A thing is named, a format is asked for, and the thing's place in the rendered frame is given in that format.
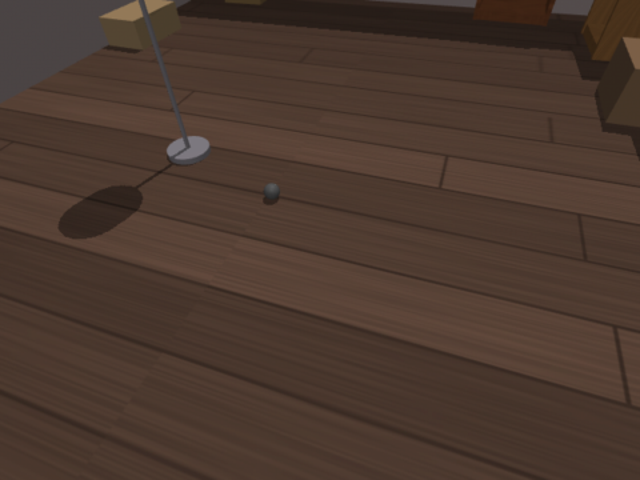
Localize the floor lamp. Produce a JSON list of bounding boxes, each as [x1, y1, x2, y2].
[[138, 0, 211, 165]]

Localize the bookshelf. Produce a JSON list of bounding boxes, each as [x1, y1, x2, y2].
[[581, 0, 640, 61], [473, 0, 556, 26]]

